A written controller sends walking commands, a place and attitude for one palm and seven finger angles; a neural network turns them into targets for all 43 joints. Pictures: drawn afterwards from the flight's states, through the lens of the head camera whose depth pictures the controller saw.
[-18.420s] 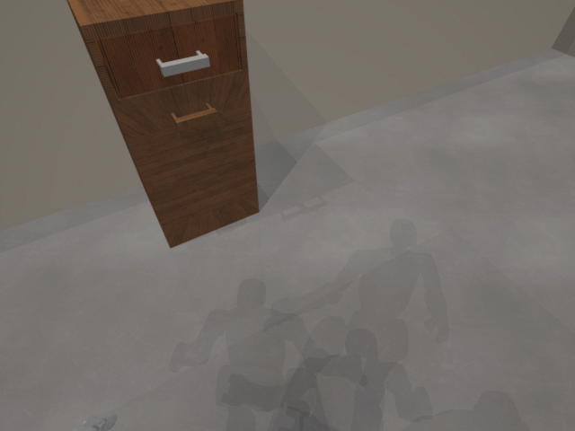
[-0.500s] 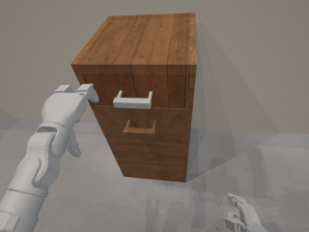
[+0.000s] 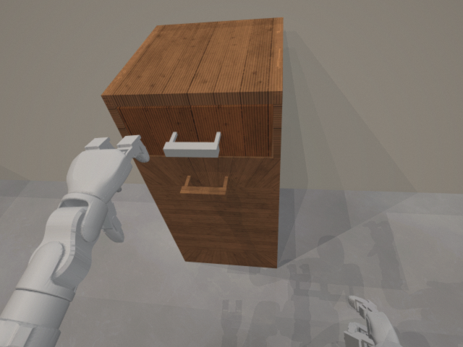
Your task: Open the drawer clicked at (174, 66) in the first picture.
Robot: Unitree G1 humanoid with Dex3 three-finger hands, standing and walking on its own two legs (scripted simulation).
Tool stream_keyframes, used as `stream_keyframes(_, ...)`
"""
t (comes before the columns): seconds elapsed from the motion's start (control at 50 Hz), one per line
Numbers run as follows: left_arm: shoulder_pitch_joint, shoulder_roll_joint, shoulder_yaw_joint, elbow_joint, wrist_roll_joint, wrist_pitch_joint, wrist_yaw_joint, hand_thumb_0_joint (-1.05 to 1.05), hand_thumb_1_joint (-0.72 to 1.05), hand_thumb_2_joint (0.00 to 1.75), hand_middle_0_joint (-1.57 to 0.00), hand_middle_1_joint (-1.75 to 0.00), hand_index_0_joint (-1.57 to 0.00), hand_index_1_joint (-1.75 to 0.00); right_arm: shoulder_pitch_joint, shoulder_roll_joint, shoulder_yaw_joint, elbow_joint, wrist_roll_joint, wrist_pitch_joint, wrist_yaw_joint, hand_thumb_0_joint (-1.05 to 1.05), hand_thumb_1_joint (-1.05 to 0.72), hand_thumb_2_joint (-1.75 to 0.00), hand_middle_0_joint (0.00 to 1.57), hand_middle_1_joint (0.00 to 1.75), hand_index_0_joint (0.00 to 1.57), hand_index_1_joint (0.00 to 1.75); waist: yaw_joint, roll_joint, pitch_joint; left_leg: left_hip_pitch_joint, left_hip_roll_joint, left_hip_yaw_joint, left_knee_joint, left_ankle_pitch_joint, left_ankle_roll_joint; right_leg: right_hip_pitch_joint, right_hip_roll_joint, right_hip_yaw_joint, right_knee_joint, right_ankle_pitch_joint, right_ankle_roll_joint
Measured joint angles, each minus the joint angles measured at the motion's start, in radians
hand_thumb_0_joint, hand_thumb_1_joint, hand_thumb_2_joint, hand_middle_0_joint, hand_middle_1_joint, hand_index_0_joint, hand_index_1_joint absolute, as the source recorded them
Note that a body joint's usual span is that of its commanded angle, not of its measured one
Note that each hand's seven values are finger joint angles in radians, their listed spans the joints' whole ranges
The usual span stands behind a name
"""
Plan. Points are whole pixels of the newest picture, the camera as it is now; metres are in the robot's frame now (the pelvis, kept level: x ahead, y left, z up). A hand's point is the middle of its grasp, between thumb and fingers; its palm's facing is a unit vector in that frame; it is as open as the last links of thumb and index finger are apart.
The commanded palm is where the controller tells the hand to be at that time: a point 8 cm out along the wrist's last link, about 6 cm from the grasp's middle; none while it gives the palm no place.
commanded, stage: move the hooked fingers above the handle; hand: left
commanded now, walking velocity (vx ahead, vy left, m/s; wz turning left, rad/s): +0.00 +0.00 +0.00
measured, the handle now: (193, 142) +0.57 +0.19 +0.02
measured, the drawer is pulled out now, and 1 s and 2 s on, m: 0.00 0.00 0.00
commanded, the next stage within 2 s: none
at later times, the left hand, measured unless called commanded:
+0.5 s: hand (149, 171) +0.39 +0.22 +0.10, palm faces -0.05 -0.04 -1.00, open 13.9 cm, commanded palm +0.38 +0.23 +0.17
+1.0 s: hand (178, 153) +0.46 +0.18 +0.09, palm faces -0.03 -0.04 -1.00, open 13.9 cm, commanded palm +0.44 +0.21 +0.15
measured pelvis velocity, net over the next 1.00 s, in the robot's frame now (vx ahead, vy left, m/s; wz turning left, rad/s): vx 0.04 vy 0.01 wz -0.02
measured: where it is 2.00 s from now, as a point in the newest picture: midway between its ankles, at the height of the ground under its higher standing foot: outside the picture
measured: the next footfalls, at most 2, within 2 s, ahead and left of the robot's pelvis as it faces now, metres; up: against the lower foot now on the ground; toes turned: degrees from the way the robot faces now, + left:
none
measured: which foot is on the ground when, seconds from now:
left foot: down 0.00-1.00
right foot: down 0.00-1.00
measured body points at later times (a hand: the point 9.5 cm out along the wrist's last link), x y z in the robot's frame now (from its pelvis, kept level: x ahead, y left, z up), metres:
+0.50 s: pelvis +0.01 +0.00 +0.00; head +0.04 -0.04 +0.44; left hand +0.39 +0.22 +0.15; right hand +0.15 -0.26 -0.13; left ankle +0.01 +0.11 -0.74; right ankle +0.02 -0.10 -0.74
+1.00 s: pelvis +0.04 +0.01 -0.01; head +0.07 -0.02 +0.44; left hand +0.45 +0.18 +0.14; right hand +0.17 -0.23 -0.14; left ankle +0.01 +0.11 -0.74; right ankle +0.02 -0.10 -0.74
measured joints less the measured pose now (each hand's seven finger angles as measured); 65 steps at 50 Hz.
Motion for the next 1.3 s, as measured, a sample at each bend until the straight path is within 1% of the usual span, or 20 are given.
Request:
stream_keyframes(0.04,-0.025,-0.009,-0.027,0.034,0.006,-0.007,-0.012,0.0,-0.5,0.3,-0.32,-1.2,-0.32,-1.2,-0.005,0.001,0.004,0.0,0.0,-0.007,-0.008,0.01,-0.9,-0.89,0.2,0.3,0.2,0.3,-0.003,-0.002,0.001,-0.003,0.001,-0.005,0.004,0.001,-0.002,-0.001,0.001,-0.005,0.002,0.0,-0.002)
stream_keyframes(0.12,-0.088,-0.014,-0.065,0.116,0.024,-0.057,-0.016,0.0,-0.5,0.3,-0.32,-1.2,-0.32,-1.2,-0.011,0.009,0.01,0.001,0.0,-0.021,-0.024,0.01,-0.9,-0.89,0.2,0.3,0.2,0.3,-0.011,-0.014,0.007,-0.016,0.006,-0.01,0.013,0.001,-0.007,-0.011,0.006,-0.01,0.006,0.001,-0.008)
stream_keyframes(0.22,-0.167,-0.005,-0.048,0.212,0.034,-0.117,0.022,0.0,-0.5,0.3,-0.32,-1.2,-0.32,-1.2,0.004,0.015,0.004,0.01,0.0,-0.033,-0.038,0.01,-0.9,-0.89,0.2,0.3,0.2,0.3,-0.026,-0.03,0.0,-0.034,0.014,-0.007,0.022,-0.005,-0.013,-0.029,0.014,-0.008,0.011,-0.001,-0.014)
stream_keyframes(0.26,-0.196,-0.001,-0.03,0.252,0.034,-0.116,0.039,0.0,-0.5,0.3,-0.32,-1.2,-0.32,-1.2,0.016,0.012,0.0,0.015,0.002,-0.032,-0.039,0.01,-0.9,-0.89,0.2,0.3,0.2,0.3,-0.032,-0.032,-0.006,-0.041,0.016,-0.004,0.025,-0.009,-0.014,-0.037,0.016,-0.005,0.013,-0.003,-0.015)
stream_keyframes(0.32,-0.235,0.004,-0.009,0.311,0.037,-0.091,0.048,0.0,-0.5,0.3,-0.32,-1.2,-0.32,-1.2,0.035,0.002,-0.007,0.021,0.006,-0.024,-0.038,0.01,-0.9,-0.89,0.2,0.3,0.2,0.3,-0.039,-0.031,-0.012,-0.052,0.017,0.0,0.028,-0.015,-0.014,-0.05,0.017,0.0,0.018,-0.007,-0.015)
stream_keyframes(0.42,-0.253,0.012,-0.01,0.361,0.039,-0.056,0.015,0.0,-0.49,0.3,-0.32,-1.2,-0.32,-1.2,0.068,-0.018,-0.021,0.018,0.009,-0.008,-0.038,0.01,-0.9,-0.89,0.2,0.3,0.2,0.3,-0.05,-0.028,-0.018,-0.074,0.015,0.008,0.037,-0.026,-0.009,-0.075,0.015,0.007,0.03,-0.017,-0.01)
stream_keyframes(0.46,-0.244,0.006,-0.017,0.351,0.033,-0.069,-0.001,0.0,-0.49,0.3,-0.31,-1.2,-0.32,-1.2,0.081,-0.023,-0.029,0.015,0.008,-0.007,-0.038,0.01,-0.9,-0.89,0.2,0.3,0.2,0.3,-0.052,-0.03,-0.018,-0.081,0.014,0.009,0.043,-0.032,-0.007,-0.082,0.013,0.009,0.036,-0.023,-0.008)
stream_keyframes(0.52,-0.224,-0.009,-0.03,0.319,0.031,-0.114,-0.001,0.0,-0.49,0.3,-0.32,-1.2,-0.32,-1.2,0.096,-0.025,-0.04,0.013,0.004,-0.009,-0.042,0.01,-0.9,-0.89,0.2,0.3,0.2,0.3,-0.052,-0.034,-0.022,-0.091,0.011,0.011,0.055,-0.043,-0.003,-0.092,0.011,0.011,0.046,-0.033,-0.005)
stream_keyframes(0.58,-0.225,-0.027,-0.04,0.312,0.04,-0.155,0.034,0.0,-0.49,0.3,-0.32,-1.2,-0.32,-1.2,0.101,-0.019,-0.047,0.018,0.005,-0.014,-0.042,0.01,-0.9,-0.89,0.2,0.3,0.2,0.3,-0.052,-0.04,-0.029,-0.102,0.008,0.013,0.066,-0.054,0.001,-0.103,0.008,0.013,0.056,-0.043,-0.001)
stream_keyframes(0.62,-0.241,-0.036,-0.044,0.323,0.05,-0.163,0.067,0.0,-0.49,0.3,-0.32,-1.2,-0.32,-1.2,0.099,-0.013,-0.05,0.022,0.005,-0.018,-0.039,0.01,-0.9,-0.89,0.2,0.3,0.2,0.3,-0.052,-0.043,-0.035,-0.111,0.007,0.015,0.072,-0.059,0.002,-0.112,0.007,0.015,0.062,-0.047,0.0)
stream_keyframes(0.68,-0.285,-0.046,-0.049,0.365,0.069,-0.137,0.118,0.0,-0.49,0.3,-0.32,-1.2,-0.32,-1.2,0.092,-0.003,-0.05,0.029,0.007,-0.021,-0.031,0.01,-0.91,-0.89,0.2,0.3,0.2,0.3,-0.051,-0.044,-0.044,-0.124,0.004,0.018,0.078,-0.065,0.004,-0.126,0.004,0.018,0.069,-0.052,0.003)
stream_keyframes(0.74,-0.337,-0.053,-0.057,0.423,0.083,-0.077,0.142,0.0,-0.49,0.3,-0.32,-1.2,-0.32,-1.2,0.084,0.006,-0.043,0.034,0.011,-0.016,-0.021,0.01,-0.9,-0.89,0.2,0.3,0.2,0.3,-0.054,-0.041,-0.055,-0.134,0.001,0.02,0.079,-0.067,0.007,-0.138,0.001,0.02,0.072,-0.055,0.006)
stream_keyframes(0.8,-0.378,-0.062,-0.08,0.469,0.089,-0.012,0.131,0.0,-0.49,0.3,-0.32,-1.2,-0.32,-1.2,0.082,0.012,-0.037,0.03,0.015,-0.004,-0.014,0.01,-0.9,-0.89,0.2,0.3,0.2,0.3,-0.058,-0.036,-0.064,-0.139,-0.002,0.02,0.077,-0.069,0.01,-0.142,-0.002,0.021,0.072,-0.058,0.009)
stream_keyframes(0.86,-0.4,-0.08,-0.112,0.489,0.083,0.021,0.098,0.0,-0.49,0.3,-0.32,-1.2,-0.32,-1.2,0.086,0.016,-0.033,0.021,0.016,0.008,-0.011,0.01,-0.9,-0.89,0.2,0.3,0.2,0.3,-0.061,-0.032,-0.073,-0.139,-0.005,0.018,0.078,-0.073,0.013,-0.142,-0.005,0.019,0.073,-0.064,0.012)
stream_keyframes(0.96,-0.406,-0.109,-0.133,0.5,0.079,-0.014,0.062,0.0,-0.49,0.3,-0.32,-1.2,-0.32,-1.2,0.089,0.021,-0.026,0.01,0.012,0.022,-0.017,0.01,-0.9,-0.89,0.2,0.3,0.2,0.3,-0.07,-0.038,-0.078,-0.137,-0.005,0.02,0.088,-0.086,0.014,-0.142,-0.005,0.022,0.085,-0.076,0.013)
stream_keyframes(1.04,-0.429,-0.115,-0.118,0.541,0.097,-0.064,0.088,0.0,-0.49,0.3,-0.32,-1.2,-0.32,-1.2,0.09,0.024,-0.025,0.01,0.007,0.018,-0.024,0.01,-0.9,-0.89,0.2,0.3,0.2,0.3,-0.076,-0.051,-0.075,-0.149,-0.001,0.024,0.101,-0.094,0.011,-0.156,-0.002,0.025,0.098,-0.083,0.01)
stream_keyframes(1.08,-0.447,-0.109,-0.104,0.569,0.109,-0.074,0.115,0.0,-0.49,0.3,-0.32,-1.2,-0.32,-1.2,0.095,0.024,-0.029,0.011,0.005,0.014,-0.025,0.01,-0.9,-0.89,0.2,0.3,0.2,0.3,-0.079,-0.055,-0.076,-0.161,0.001,0.026,0.108,-0.097,0.009,-0.168,0.001,0.027,0.105,-0.084,0.008)
stream_keyframes(1.18,-0.505,-0.088,-0.09,0.649,0.13,-0.047,0.164,0.0,-0.49,0.3,-0.32,-1.2,-0.32,-1.2,0.117,0.018,-0.046,0.028,0.002,0.008,-0.019,0.01,-0.9,-0.89,0.2,0.3,0.2,0.3,-0.083,-0.055,-0.083,-0.193,0.006,0.022,0.121,-0.098,0.004,-0.198,0.005,0.022,0.114,-0.085,0.003)
stream_keyframes(1.24,-0.542,-0.09,-0.107,0.696,0.122,-0.018,0.161,0.0,-0.49,0.3,-0.32,-1.2,-0.32,-1.2,0.135,0.011,-0.058,0.042,0.003,0.011,-0.014,0.01,-0.9,-0.89,0.2,0.3,0.2,0.3,-0.087,-0.048,-0.089,-0.207,0.007,0.015,0.127,-0.098,0.002,-0.207,0.005,0.015,0.115,-0.086,0.002)
stream_keyframes(1.3,-0.571,-0.099,-0.122,0.74,0.112,-0.015,0.142,0.0,-0.49,0.3,-0.32,-1.2,-0.32,-1.2,0.149,0.005,-0.061,0.054,0.004,0.017,-0.016,0.01,-0.9,-0.89,0.2,0.3,0.2,0.3,-0.098,-0.044,-0.092,-0.214,0.008,0.01,0.132,-0.1,0.001,-0.212,0.007,0.01,0.118,-0.087,0.0)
